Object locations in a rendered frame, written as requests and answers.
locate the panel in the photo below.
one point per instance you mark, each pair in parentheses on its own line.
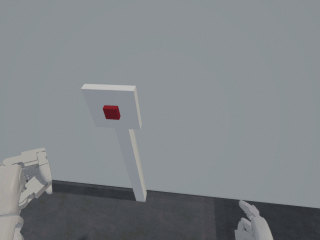
(126,98)

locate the button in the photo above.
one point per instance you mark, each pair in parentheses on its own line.
(111,112)

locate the right robot hand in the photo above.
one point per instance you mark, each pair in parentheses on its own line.
(257,229)

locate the left robot hand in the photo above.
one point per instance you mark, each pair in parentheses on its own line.
(13,178)

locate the robot left forearm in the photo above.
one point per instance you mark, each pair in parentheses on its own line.
(10,227)

